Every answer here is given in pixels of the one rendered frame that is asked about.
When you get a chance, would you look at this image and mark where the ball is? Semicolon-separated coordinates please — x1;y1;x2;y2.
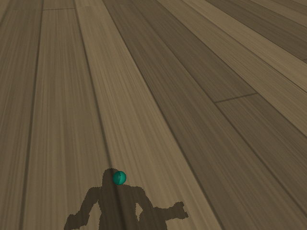
113;171;126;185

